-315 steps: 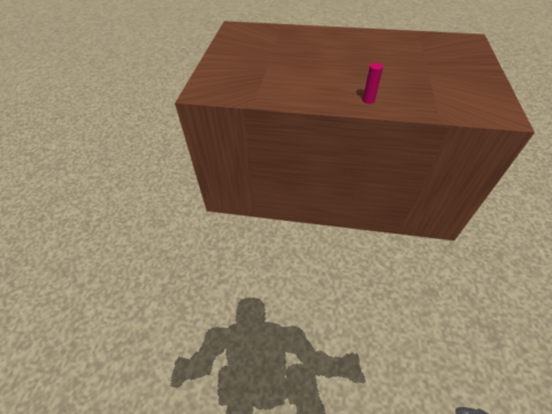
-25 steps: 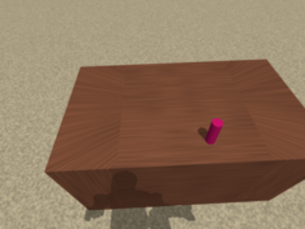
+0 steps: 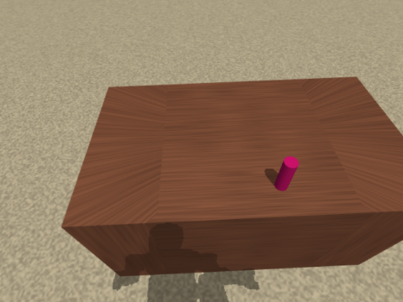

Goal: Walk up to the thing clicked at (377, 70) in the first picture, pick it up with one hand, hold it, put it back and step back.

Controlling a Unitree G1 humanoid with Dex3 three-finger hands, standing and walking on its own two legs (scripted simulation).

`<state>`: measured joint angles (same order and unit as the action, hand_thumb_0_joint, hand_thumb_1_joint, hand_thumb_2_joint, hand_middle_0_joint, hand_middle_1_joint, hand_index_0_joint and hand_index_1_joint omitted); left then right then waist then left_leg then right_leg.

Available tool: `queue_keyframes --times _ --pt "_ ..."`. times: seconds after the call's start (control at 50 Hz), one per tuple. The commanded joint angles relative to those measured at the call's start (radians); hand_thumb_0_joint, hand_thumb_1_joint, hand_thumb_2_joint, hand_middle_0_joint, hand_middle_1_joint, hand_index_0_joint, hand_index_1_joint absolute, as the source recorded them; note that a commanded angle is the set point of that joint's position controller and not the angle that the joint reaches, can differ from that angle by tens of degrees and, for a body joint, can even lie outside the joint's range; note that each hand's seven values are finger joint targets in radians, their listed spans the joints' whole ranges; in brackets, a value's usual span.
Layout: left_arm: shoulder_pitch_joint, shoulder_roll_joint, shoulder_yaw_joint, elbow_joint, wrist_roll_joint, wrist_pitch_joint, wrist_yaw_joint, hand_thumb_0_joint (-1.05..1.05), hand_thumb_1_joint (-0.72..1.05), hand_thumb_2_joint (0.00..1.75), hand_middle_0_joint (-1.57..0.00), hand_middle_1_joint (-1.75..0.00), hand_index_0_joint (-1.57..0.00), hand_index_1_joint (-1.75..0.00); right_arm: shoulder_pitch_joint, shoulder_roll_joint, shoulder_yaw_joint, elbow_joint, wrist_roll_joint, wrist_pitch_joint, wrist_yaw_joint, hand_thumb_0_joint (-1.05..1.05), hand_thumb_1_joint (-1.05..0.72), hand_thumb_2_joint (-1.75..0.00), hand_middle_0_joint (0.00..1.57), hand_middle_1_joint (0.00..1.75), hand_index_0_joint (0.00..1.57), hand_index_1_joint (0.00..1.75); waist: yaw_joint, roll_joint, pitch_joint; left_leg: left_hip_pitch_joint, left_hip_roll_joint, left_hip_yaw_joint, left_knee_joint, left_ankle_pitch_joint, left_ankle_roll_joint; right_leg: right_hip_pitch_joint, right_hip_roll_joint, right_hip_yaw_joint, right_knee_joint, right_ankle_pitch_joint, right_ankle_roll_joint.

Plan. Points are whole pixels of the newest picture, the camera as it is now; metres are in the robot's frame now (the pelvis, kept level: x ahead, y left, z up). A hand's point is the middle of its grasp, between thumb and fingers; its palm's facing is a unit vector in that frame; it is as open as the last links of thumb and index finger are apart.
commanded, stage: stand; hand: right
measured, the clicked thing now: (285, 174) +0.45 -0.23 -0.12
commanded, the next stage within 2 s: go down in 0.82 s
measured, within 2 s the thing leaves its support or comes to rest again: neither
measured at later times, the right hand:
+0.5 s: hand out of the picture +0.08 -0.25 -0.16, palm faces -0.02 +0.94 -0.34, open 7.4 cm
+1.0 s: hand out of the picture +0.11 -0.24 -0.15, palm faces +0.06 +0.95 -0.31, open 8.0 cm
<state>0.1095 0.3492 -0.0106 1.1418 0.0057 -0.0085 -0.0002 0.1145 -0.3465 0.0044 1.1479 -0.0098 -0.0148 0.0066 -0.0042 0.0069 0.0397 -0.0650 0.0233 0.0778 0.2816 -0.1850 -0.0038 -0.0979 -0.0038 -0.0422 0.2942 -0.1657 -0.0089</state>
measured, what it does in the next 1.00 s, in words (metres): stands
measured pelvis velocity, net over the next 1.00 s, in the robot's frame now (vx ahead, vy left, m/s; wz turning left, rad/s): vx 0.00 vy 0.00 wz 0.02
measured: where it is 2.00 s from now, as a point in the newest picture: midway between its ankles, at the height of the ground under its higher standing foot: outside the picture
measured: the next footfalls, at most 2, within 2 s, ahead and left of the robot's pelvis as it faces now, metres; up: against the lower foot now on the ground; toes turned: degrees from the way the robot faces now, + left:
none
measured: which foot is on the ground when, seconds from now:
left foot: down 0.00-1.00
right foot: down 0.00-1.00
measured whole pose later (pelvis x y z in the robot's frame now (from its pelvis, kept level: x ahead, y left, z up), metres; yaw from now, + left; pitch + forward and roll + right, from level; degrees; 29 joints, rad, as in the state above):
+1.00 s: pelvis +0.00 +0.00 +0.00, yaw +1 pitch -1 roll +0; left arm 0.10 0.33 0.01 1.01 -0.07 -0.06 0.03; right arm 0.10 -0.32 -0.02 1.01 0.06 -0.06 -0.02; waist -0.01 0.00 0.07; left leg -0.13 0.02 0.06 0.36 -0.22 0.00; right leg -0.15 -0.01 -0.05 0.36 -0.20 -0.01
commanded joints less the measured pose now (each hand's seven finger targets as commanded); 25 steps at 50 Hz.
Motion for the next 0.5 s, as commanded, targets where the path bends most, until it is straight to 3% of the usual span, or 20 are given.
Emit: queue_keyframes --times 0.0,0.48 --pt "-0.045 0.210 0.042 -0.058 0.002 -0.026 0.013 0.00 0.90 0.90 -0.20 -0.30 -0.20 -0.30 -0.037 -0.212 -0.036 -0.059 -0.004 -0.018 -0.016 0.00 -0.90 -0.90 0.20 0.30 0.20 0.30 0.002 -0.007 -0.068 0.011 0.139 -0.116 -0.038 0.161 0.017 0.008 -0.142 0.120 -0.035 0.180 -0.016" --pt "-0.037 0.214 0.045 -0.059 0.000 -0.028 0.014 0.00 0.90 0.90 -0.20 -0.30 -0.20 -0.30 -0.042 -0.210 -0.038 -0.063 0.000 -0.017 -0.016 0.00 -0.90 -0.90 0.20 0.30 0.20 0.30 0.002 0.001 -0.063 0.007 0.140 -0.122 -0.041 0.165 0.020 0.029 -0.145 0.118 -0.041 0.190 -0.016"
